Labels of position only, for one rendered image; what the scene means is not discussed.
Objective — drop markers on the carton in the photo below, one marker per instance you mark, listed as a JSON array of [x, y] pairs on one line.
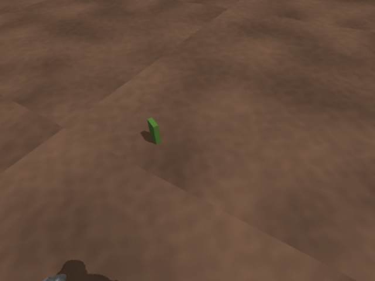
[[154, 130]]

